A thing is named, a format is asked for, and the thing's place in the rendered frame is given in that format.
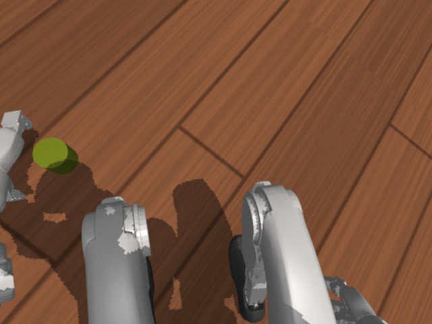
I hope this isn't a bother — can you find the left robot arm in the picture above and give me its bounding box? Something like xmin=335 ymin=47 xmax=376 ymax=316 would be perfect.
xmin=0 ymin=170 xmax=15 ymax=307

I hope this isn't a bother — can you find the right robot hand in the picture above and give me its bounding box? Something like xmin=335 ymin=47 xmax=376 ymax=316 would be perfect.
xmin=323 ymin=276 xmax=376 ymax=324

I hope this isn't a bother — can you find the left robot hand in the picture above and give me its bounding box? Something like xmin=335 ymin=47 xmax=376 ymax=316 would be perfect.
xmin=0 ymin=110 xmax=33 ymax=202

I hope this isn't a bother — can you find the right robot foot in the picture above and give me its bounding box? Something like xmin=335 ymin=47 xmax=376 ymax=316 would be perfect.
xmin=229 ymin=235 xmax=265 ymax=323

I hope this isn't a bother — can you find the tin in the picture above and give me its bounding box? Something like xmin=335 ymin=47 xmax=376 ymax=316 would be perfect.
xmin=32 ymin=138 xmax=78 ymax=174

